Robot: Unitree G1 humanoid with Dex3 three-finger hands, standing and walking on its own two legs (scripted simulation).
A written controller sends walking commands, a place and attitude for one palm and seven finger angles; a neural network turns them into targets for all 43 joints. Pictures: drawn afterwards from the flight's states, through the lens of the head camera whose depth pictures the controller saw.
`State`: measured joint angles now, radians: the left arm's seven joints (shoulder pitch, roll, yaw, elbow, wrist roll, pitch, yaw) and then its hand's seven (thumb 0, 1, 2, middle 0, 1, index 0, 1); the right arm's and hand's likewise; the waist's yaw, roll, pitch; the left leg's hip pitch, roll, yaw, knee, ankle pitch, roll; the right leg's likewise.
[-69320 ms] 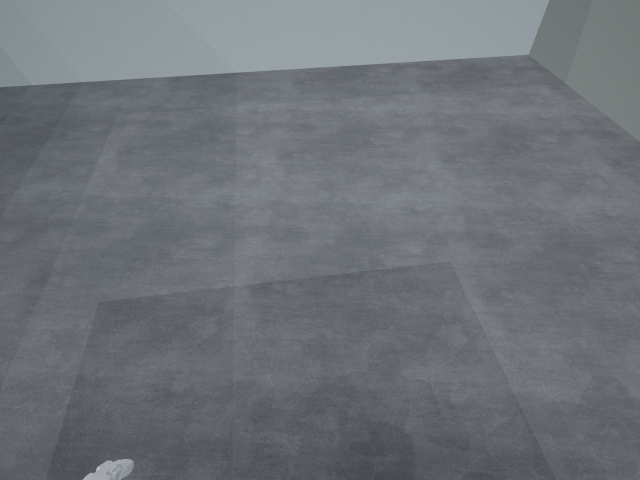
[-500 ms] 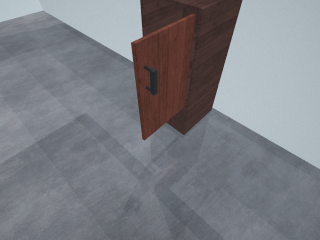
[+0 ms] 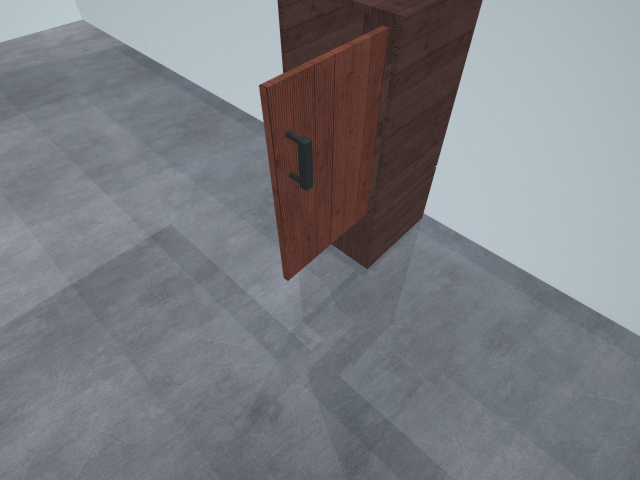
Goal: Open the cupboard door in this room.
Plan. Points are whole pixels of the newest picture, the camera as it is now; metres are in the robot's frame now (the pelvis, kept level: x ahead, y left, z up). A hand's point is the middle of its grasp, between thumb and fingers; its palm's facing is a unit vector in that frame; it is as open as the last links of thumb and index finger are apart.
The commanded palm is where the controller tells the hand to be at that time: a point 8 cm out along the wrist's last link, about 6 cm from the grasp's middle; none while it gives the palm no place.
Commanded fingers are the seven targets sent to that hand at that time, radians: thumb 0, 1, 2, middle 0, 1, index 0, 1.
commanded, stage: stand and wait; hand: left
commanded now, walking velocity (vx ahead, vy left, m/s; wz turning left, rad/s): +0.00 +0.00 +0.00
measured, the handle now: (298, 160) +0.72 +0.08 -0.03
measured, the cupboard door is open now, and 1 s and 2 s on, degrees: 91 91 91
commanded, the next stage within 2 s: none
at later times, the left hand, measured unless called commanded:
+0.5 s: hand out of the picture +0.05 +0.20 -0.17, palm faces +0.01 -0.96 -0.27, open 7.4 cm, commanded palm none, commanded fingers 0.00 0.90 0.90 -0.20 -0.30 -0.20 -0.30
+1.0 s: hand out of the picture +0.07 +0.21 -0.16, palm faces +0.01 -0.96 -0.28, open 7.4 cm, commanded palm none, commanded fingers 0.00 0.90 0.90 -0.20 -0.30 -0.20 -0.30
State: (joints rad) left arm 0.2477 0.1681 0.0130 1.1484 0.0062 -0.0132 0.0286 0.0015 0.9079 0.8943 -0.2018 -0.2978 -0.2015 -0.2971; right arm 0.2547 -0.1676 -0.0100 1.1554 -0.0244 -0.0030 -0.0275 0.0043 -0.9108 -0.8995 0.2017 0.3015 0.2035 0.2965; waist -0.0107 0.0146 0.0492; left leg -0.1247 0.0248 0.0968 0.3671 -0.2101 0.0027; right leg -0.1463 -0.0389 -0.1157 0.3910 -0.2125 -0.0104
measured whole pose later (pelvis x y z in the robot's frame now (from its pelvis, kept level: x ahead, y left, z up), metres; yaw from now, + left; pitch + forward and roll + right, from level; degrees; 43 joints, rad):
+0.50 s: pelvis +0.01 +0.00 +0.00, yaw +0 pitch -1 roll +0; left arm 0.18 0.22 0.01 1.14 0.01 -0.02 0.02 0.00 0.91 0.89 -0.20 -0.30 -0.20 -0.30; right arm 0.19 -0.23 -0.01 1.15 -0.02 0.00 -0.02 0.01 -0.91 -0.90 0.20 0.30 0.20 0.30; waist -0.01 0.02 0.06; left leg -0.11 0.03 0.09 0.33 -0.20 -0.01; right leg -0.13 -0.03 -0.12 0.35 -0.21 -0.01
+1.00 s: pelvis +0.03 -0.01 +0.00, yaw +0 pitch -1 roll +0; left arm 0.16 0.24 0.01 1.14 0.00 -0.02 0.02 0.00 0.91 0.89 -0.20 -0.30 -0.20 -0.30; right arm 0.16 -0.25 -0.01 1.15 -0.02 0.00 -0.02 0.01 -0.91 -0.90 0.20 0.30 0.20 0.30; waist -0.01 0.02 0.05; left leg -0.08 0.03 0.09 0.30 -0.21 -0.01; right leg -0.10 -0.02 -0.13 0.33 -0.22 -0.02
